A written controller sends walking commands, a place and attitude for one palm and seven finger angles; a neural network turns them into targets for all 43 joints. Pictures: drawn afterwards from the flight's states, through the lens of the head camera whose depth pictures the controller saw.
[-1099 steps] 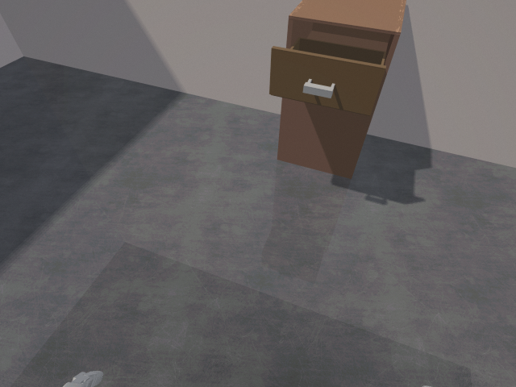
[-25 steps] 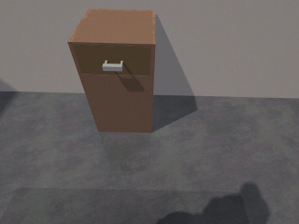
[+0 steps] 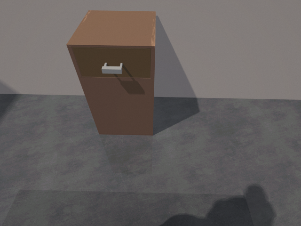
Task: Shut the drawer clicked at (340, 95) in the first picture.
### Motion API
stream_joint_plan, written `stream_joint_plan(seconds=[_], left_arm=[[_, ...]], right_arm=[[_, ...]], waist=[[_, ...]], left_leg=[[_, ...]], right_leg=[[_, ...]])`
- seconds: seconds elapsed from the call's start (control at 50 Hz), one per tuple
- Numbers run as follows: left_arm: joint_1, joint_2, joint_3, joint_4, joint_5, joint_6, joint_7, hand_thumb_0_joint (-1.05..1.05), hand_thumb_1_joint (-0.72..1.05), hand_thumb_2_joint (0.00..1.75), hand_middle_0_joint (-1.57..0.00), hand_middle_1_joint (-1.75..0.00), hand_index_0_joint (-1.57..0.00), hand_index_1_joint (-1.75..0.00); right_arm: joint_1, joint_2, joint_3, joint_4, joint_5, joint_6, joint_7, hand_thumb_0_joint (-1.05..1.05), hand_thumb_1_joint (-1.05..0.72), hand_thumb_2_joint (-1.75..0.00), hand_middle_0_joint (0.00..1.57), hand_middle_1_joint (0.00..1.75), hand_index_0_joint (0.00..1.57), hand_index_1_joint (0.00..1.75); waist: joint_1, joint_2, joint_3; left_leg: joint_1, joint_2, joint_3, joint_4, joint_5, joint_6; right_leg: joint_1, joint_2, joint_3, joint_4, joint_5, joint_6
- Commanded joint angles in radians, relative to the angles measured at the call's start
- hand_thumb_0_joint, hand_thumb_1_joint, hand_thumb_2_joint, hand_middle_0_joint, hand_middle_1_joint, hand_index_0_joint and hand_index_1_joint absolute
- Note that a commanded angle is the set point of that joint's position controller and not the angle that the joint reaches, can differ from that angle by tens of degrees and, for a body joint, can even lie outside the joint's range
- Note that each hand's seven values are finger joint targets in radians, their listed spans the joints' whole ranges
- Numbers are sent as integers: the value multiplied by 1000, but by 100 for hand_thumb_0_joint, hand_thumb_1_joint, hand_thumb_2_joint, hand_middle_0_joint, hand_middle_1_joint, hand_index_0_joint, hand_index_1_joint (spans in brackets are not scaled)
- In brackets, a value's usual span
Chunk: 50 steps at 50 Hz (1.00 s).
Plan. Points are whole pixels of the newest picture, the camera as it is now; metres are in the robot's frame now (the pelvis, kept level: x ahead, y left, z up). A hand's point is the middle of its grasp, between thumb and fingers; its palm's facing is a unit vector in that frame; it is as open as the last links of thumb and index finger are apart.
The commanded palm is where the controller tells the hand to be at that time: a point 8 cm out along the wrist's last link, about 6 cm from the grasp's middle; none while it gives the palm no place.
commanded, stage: look to check the result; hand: left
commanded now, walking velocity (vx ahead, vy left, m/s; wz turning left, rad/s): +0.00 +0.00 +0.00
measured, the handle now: (112, 67) +0.86 +0.25 -0.09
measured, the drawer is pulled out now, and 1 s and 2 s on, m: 0.00 0.00 0.00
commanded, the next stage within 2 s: stand and wait in 0.04 s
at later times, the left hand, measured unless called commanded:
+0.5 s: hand out of the picture +0.01 +0.19 -0.17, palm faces +0.02 -0.97 -0.23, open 7.4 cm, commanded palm none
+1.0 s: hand out of the picture +0.02 +0.19 -0.17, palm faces +0.01 -0.97 -0.23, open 7.4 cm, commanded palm none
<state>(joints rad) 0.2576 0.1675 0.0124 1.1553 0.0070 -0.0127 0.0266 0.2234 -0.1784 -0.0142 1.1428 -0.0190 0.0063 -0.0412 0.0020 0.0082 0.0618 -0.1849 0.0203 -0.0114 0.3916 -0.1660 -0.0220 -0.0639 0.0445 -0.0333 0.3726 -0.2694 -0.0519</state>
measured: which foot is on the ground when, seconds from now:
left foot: down 0.00-1.00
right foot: down 0.00-1.00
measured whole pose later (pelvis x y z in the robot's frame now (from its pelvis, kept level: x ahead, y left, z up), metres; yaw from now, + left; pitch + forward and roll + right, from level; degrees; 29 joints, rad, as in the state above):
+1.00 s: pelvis +0.00 +0.00 +0.00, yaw -1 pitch -2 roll +0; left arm 0.23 0.20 0.02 1.15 0.01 -0.02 0.02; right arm 0.21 -0.21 -0.01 1.15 -0.02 0.00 -0.04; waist 0.00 0.00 0.06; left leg -0.16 0.02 0.00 0.37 -0.16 -0.02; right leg -0.05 0.05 -0.02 0.35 -0.26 -0.05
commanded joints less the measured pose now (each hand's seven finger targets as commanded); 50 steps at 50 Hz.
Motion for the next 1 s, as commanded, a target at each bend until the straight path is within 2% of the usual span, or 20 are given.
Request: stream_joint_plan(seconds=[0.0, 0.08, 0.24, 0.36, 0.4, 0.74, 0.98], left_arm=[[58, 132, 23, -28, 1, -12, 10, 0, 90, 90, -20, -30, -20, -30], [53, 130, 22, -27, -1, -13, 9, 0, 90, 90, -20, -30, -20, -30], [47, 138, 26, -32, -1, -16, 11, 0, 90, 90, -20, -30, -20, -30], [45, 138, 25, -32, -2, -13, 9, 0, 90, 90, -20, -30, -20, -30], [45, 141, 27, -35, 0, -14, 9, 0, 90, 90, -20, -30, -20, -30], [24, 164, 29, -40, -1, -17, 8, 0, 90, 90, -20, -30, -20, -30], [11, 177, 28, -41, -1, -18, 5, 0, 90, 90, -20, -30, -20, -30]], right_arm=[[48, -114, -15, -25, 4, -10, -7, 0, -90, -90, 20, 30, 20, 30], [50, -111, -13, -21, 2, -11, -7, 0, -90, -90, 20, 30, 20, 30], [53, -119, -16, -22, 3, -14, -9, 0, -90, -90, 20, 30, 20, 30], [51, -121, -14, -20, 2, -14, -8, 0, -90, -90, 20, 30, 20, 30], [51, -126, -16, -22, 3, -13, -7, 0, -90, -90, 20, 30, 20, 30], [36, -142, -17, -22, 3, -17, -6, 0, -90, -90, 20, 30, 20, 30], [17, -160, -17, -27, 3, -16, -4, 0, -90, -90, 20, 30, 20, 30]], waist=[[-8, -9, 12], [-9, -4, 13], [-10, -13, 1], [-6, 7, 15], [-7, -14, 6], [-8, -3, -5], [-9, -1, 3]], left_leg=[[56, 77, -59, -27, 126, 46], [53, 76, -58, -32, 114, 44], [59, 80, -56, -29, 154, 44], [56, 81, -57, -39, 133, 44], [62, 82, -58, -38, 136, 44], [74, 85, -57, -44, 160, 44], [76, 87, -60, -55, 132, 43]], right_leg=[[-107, -141, 109, -106, 169, 8], [-104, -143, 110, -108, 161, 6], [-79, -142, 107, -97, 239, 8], [-89, -140, 110, -106, 187, 4], [-89, -139, 107, -105, 187, 6], [-74, -144, 110, -103, 233, 6], [-85, -144, 119, -119, 188, 5]])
